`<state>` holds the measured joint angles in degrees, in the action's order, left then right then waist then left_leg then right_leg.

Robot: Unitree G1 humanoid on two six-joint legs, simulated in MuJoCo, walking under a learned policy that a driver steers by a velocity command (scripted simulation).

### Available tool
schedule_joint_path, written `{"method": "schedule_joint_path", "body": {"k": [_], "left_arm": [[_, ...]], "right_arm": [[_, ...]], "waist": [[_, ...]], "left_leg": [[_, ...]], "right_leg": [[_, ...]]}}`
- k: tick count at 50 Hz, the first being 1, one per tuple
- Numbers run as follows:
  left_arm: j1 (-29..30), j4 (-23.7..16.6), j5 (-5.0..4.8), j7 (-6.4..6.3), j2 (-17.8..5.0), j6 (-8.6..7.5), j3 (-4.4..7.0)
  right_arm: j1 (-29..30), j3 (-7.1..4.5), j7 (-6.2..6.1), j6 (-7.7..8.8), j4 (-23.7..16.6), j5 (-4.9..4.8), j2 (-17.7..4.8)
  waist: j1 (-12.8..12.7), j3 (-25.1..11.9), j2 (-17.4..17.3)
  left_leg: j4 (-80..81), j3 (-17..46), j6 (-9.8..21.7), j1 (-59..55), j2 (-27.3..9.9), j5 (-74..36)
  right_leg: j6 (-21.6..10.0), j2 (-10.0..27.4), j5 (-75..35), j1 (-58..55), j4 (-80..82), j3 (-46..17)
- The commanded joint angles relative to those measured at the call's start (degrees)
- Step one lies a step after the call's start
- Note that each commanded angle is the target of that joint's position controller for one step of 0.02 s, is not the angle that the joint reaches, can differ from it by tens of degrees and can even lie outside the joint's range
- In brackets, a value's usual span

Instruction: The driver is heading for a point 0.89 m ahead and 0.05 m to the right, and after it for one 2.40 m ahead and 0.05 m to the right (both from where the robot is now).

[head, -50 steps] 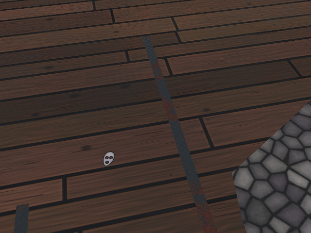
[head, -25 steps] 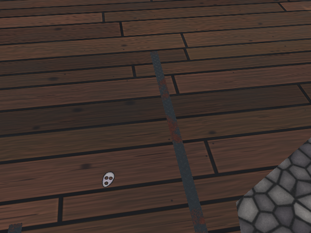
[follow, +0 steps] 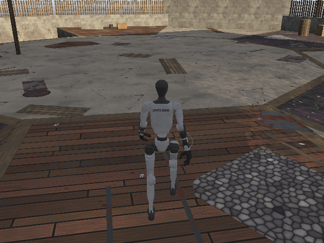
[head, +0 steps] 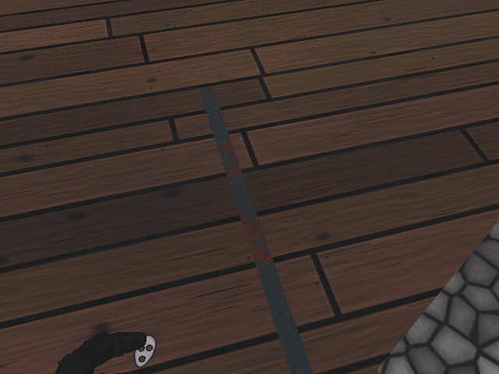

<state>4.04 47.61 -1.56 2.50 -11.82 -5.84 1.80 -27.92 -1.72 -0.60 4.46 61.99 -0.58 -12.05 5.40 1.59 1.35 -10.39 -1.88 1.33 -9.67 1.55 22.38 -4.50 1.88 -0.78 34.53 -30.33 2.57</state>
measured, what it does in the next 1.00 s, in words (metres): walks ahead: right foot, then left foot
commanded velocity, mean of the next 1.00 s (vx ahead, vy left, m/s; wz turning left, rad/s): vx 0.49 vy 0.00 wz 0.00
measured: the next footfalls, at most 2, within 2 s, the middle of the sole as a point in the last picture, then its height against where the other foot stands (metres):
right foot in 0.04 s outside the picture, level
left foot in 0.60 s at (187, 354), level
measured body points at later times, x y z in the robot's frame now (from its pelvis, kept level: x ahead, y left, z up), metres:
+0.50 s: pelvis +0.28 -0.01 +0.02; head +0.30 +0.00 +0.47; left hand +0.25 +0.25 -0.13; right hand +0.47 -0.24 -0.09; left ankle +0.47 +0.14 -0.68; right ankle +0.18 -0.11 -0.73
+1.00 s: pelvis +0.56 +0.04 +0.02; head +0.58 +0.05 +0.47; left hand +0.74 +0.28 -0.09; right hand +0.54 -0.22 -0.12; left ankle +0.48 +0.13 -0.73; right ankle +0.76 -0.13 -0.67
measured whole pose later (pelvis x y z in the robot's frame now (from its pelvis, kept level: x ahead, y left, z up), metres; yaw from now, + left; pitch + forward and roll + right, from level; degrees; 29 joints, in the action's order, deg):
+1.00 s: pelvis +0.56 +0.04 +0.02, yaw +0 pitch +2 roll +1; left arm -3.4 50.9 -0.8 0.4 -14.3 -4.4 3.5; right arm -21.3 -2.8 0.0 5.3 57.7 -0.4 -12.7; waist 3.8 -0.4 2.5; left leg -10.7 -3.3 2.9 -0.1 3.4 12.8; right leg -1.1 6.8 -4.9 39.3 -37.1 -1.3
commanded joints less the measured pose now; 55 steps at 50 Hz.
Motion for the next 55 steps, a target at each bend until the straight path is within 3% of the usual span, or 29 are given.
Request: {"method": "schedule_joint_path", "body": {"k": [1,2,3,4,5,6,7,8,10,14,19,24,27,28,29,30,31,32,33,34,35,36,38,40,43,47,52,55], "left_arm": [[-8.8,-0.8,-0.06,-0.10,-9.5,-0.87,3.42],[-20.1,2.2,0.12,-0.66,-12.3,-0.61,4.64],[-29.3,3.9,1.90,-1.16,-18.1,-0.30,5.94],[-29.7,4.6,1.77,-1.00,-14.8,-0.03,4.74],[-23.9,4.0,0.90,-0.85,-11.3,-0.18,3.67],[-17.9,2.6,0.76,-0.84,-8.7,-0.32,2.82],[-13.7,2.2,1.20,-0.40,-6.9,-0.69,2.15],[-11.7,2.2,1.70,-0.09,-5.4,-1.13,1.67],[-12.5,3.5,1.87,0.20,-5.2,-1.27,1.56],[-17.4,5.5,2.01,-1.42,-8.9,-1.27,2.22],[-22.9,6.9,1.17,-2.63,-10.0,-0.58,2.32],[-27.9,9.3,0.58,-2.86,-10.7,0.44,2.74],[-27.3,9.6,0.43,-3.10,-11.8,1.29,3.33],[-25.9,9.3,0.44,-3.12,-12.2,1.57,3.44],[-24.9,8.9,0.57,-3.10,-11.3,1.87,3.09],[-24.7,7.7,1.28,-3.08,-9.3,1.86,2.13],[-30.8,6.9,1.46,-2.50,-2.7,0.64,0.20],[-29.7,7.7,0.61,-2.21,-5.2,-0.91,0.62],[-24.7,6.2,-0.93,-1.98,-9.7,-1.75,1.83],[-21.0,5.3,-1.02,-2.26,-10.1,-1.95,1.91],[-19.1,4.9,-0.25,-2.72,-9.6,-1.65,2.23],[-19.7,5.2,0.27,-3.04,-8.9,-0.78,2.62],[-21.8,5.7,0.50,-3.14,-6.1,0.71,2.40],[-19.6,4.7,0.79,-3.33,-6.2,1.31,2.62],[-13.2,2.5,1.30,-3.22,-6.1,1.24,2.76],[-5.3,0.3,0.89,-2.38,-4.8,0.79,2.13],[1.8,-2.6,0.32,-0.74,-5.1,0.20,1.57],[-0.7,-2.7,0.24,-0.02,-7.1,-0.31,2.16]], "right_arm": [[1.4,-2.15,-0.22,-0.48,-2.3,0.40,-10.0],[3.0,-1.71,-0.03,-0.57,-3.4,0.80,-9.3],[-2.9,0.05,0.68,0.30,-4.5,1.22,-2.8],[-4.6,0.68,1.35,2.03,-3.2,-0.30,-1.4],[1.7,-0.84,1.52,3.24,-5.1,-1.75,-6.9],[7.3,-1.21,1.20,3.63,-6.9,-2.39,-8.5],[9.5,-1.52,0.59,3.32,-7.3,-1.87,-8.0],[8.6,-2.08,0.06,2.43,-7.1,-0.97,-7.4],[5.8,-1.93,-0.28,0.79,-6.6,-0.66,-4.3],[13.9,-2.62,-0.64,0.03,-9.9,0.17,-5.6],[24.7,-2.17,0.36,0.73,-12.9,0.12,-4.4],[32.6,-1.51,1.93,1.17,-15.9,-0.58,-4.7],[31.3,-1.90,2.78,1.80,-16.6,-0.75,-6.5],[27.6,-2.55,2.79,2.00,-15.7,-0.73,-7.8],[19.2,-3.88,2.56,2.08,-13.1,-0.58,-10.0],[7.6,-5.38,2.05,2.11,-10.2,-0.02,-14.3],[0.9,-6.68,1.91,1.64,-8.6,0.71,-19.7],[1.1,-5.15,2.08,1.62,-8.8,0.40,-15.2],[6.3,-4.13,2.04,1.75,-9.6,-0.05,-12.0],[11.6,-3.43,2.02,1.73,-11.1,0.02,-10.0],[15.3,-2.93,2.26,1.76,-11.6,0.54,-8.3],[17.1,-2.35,2.48,1.96,-11.6,1.04,-6.6],[16.2,-2.37,2.63,2.21,-10.5,1.03,-6.6],[14.1,-2.76,2.03,2.40,-9.4,0.95,-8.4],[11.0,-2.83,0.94,1.97,-8.3,0.75,-9.2],[7.7,-2.77,0.32,1.60,-7.2,0.19,-9.7],[3.2,-3.21,-0.01,0.41,-4.8,-0.27,-10.3],[4.6,-3.81,-0.32,-0.36,-4.7,-0.44,-11.5]], "waist": [[-10.4,-4.4,-8.5],[-15.3,-11.1,-7.9],[-13.6,-22.1,5.3],[-12.7,-28.5,12.0],[-12.2,-18.1,8.6],[-10.4,-10.6,4.4],[-7.9,-6.0,-0.4],[-5.4,-4.3,0.0],[-3.4,-2.9,2.0],[-4.2,0.9,1.4],[-7.4,1.7,1.3],[-9.8,3.7,1.4],[-7.7,2.5,2.7],[-5.3,0.2,3.5],[-1.2,-4.7,2.9],[2.9,-13.2,-0.7],[0.9,-21.1,-15.0],[1.5,-24.2,-15.4],[0.6,-15.8,-12.3],[-0.9,-10.5,-7.8],[-2.7,-6.6,-4.9],[-4.8,-4.8,-5.4],[-6.3,-3.8,-6.4],[-6.5,-2.0,-5.1],[-5.2,-0.4,-4.3],[-2.8,1.4,-4.8],[-1.0,4.0,-4.8],[-3.7,2.0,-6.1]], "left_leg": [[-17.0,2.9,6.0,3.4,-14.1,-61.8],[-31.1,2.0,4.3,13.7,-11.8,-56.0],[-55.4,0.4,0.8,36.0,-2.9,-26.7],[-68.5,8.4,0.6,46.1,2.6,8.4],[-72.1,10.1,2.0,51.9,-1.6,6.3],[-70.3,7.8,2.7,51.8,-4.9,0.8],[-66.3,6.5,2.6,48.8,-7.4,-3.5],[-62.4,6.8,2.6,44.7,-9.4,-6.0],[-58.6,6.3,2.3,40.5,-10.4,-7.2],[-47.7,5.6,0.2,48.2,-11.6,-16.5],[-29.8,3.2,-0.4,48.1,-9.0,-29.3],[-21.7,2.7,0.3,49.5,-7.4,-25.7],[-19.0,1.7,2.4,44.8,-5.9,-18.9],[-18.2,0.1,3.4,38.6,-4.1,-17.4],[-17.3,-1.5,4.9,27.4,-2.0,-17.7],[-19.2,5.7,8.3,9.4,-8.5,-18.7],[-14.3,32.5,17.2,-12.2,-22.4,-8.9],[-7.1,44.6,18.0,-14.0,-24.4,-4.5],[-6.8,36.1,14.8,-7.4,-22.6,-4.4],[-5.7,27.8,12.9,1.4,-20.4,-8.6],[-3.6,22.5,11.9,9.8,-18.2,-12.5],[-1.6,18.2,10.8,15.2,-15.8,-15.3],[1.2,14.4,11.4,19.7,-14.5,-18.6],[2.8,11.7,12.1,20.1,-14.2,-22.5],[3.6,9.0,11.5,17.6,-13.8,-26.0],[4.5,5.3,9.8,16.3,-12.2,-24.0],[1.2,5.6,9.5,7.1,-15.8,-24.8],[-4.0,5.5,8.1,3.8,-17.2,-35.6]], "right_leg": [[-3.6,-4.2,3.8,-16.9,0.5,2.6],[-6.1,-0.3,2.9,-34.5,-1.2,-2.0],[-14.6,15.9,9.4,-58.6,-0.1,-26.9],[-18.7,22.5,17.1,-63.1,11.9,-48.1],[-14.7,19.6,19.7,-54.5,13.9,-41.0],[-12.1,17.3,16.1,-43.6,15.4,-31.1],[-10.6,14.9,10.3,-33.5,17.6,-24.3],[-9.2,12.3,7.7,-27.2,19.3,-19.2],[-9.3,10.4,6.7,-21.0,22.2,-14.9],[-10.1,10.1,4.1,-20.7,25.1,-11.3],[-7.5,8.4,2.3,-25.1,25.0,-7.0],[-7.0,11.6,2.6,-34.2,21.3,-7.0],[-5.7,13.6,-4.0,-37.9,16.9,-7.7],[-4.9,12.9,-13.0,-37.7,12.6,-6.8],[-3.6,10.1,-21.7,-35.9,3.0,-4.3],[-1.5,6.7,-15.4,-25.9,-13.3,-1.5],[3.1,-3.7,11.9,-1.7,-36.0,0.6],[2.3,-4.3,32.6,5.8,-44.7,-8.5],[1.1,-0.8,29.6,10.9,-47.7,-8.9],[0.6,2.6,24.0,10.0,-45.7,-7.1],[0.8,4.7,19.7,7.5,-41.8,-6.3],[0.7,6.4,17.0,3.8,-38.6,-6.6],[1.3,7.1,14.7,0.4,-35.6,-6.1],[2.3,7.4,10.8,3.0,-31.3,-5.7],[3.6,7.2,2.3,7.5,-21.3,-5.4],[3.7,4.8,-6.2,4.8,-8.3,-3.0],[2.3,3.5,-2.5,6.8,-1.0,-2.9],[0.1,1.5,3.8,0.5,1.2,-1.6]]}}
Velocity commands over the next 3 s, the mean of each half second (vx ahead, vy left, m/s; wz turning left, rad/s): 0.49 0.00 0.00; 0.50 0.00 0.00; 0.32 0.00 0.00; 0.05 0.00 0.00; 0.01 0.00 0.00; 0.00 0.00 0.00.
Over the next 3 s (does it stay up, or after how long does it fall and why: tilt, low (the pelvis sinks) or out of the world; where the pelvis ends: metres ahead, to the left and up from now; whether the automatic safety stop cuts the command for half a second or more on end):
stays up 0.84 0.00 0.01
